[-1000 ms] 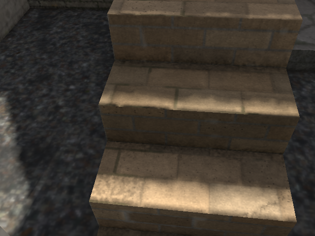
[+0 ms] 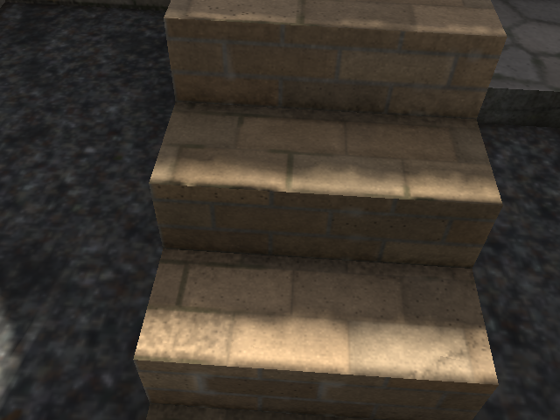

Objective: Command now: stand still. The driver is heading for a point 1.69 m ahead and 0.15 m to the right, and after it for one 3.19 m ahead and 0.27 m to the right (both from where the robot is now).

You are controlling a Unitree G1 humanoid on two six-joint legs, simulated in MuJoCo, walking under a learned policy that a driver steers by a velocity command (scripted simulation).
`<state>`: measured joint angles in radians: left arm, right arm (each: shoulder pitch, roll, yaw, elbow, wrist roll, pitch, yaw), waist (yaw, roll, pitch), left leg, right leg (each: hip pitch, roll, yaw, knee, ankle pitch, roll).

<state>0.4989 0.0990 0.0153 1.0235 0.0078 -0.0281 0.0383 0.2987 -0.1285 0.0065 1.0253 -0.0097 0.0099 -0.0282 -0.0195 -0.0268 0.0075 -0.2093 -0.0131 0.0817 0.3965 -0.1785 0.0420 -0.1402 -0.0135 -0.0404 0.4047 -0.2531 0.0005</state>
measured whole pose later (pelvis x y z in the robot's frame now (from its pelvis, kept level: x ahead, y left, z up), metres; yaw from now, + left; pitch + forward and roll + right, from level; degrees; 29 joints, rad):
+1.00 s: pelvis +0.02 -0.04 +0.00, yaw -1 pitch +0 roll +1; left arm 0.38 0.14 0.00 1.00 -0.01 -0.04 0.01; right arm 0.28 -0.19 0.03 1.04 0.01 0.01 0.00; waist -0.01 0.01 0.03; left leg -0.17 0.03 0.08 0.36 -0.19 -0.02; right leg -0.12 0.02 -0.04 0.40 -0.28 -0.05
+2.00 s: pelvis +0.05 -0.03 +0.00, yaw -1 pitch -1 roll +0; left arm 0.19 0.21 -0.03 0.95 0.01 -0.05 0.01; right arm 0.15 -0.21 0.03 0.95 -0.01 -0.04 -0.01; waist 0.01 -0.02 0.05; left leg -0.09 0.02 0.08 0.32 -0.22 -0.01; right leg 0.00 0.02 -0.04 0.27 -0.26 -0.04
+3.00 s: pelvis +0.03 -0.03 +0.01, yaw -2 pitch -1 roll +0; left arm 0.15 0.22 -0.05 0.94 0.02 -0.05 -0.01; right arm 0.15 -0.22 0.05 0.91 -0.01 -0.03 -0.01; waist 0.01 0.00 0.05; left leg -0.10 0.04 0.08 0.29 -0.18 -0.02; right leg -0.02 0.03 -0.03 0.27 -0.23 -0.04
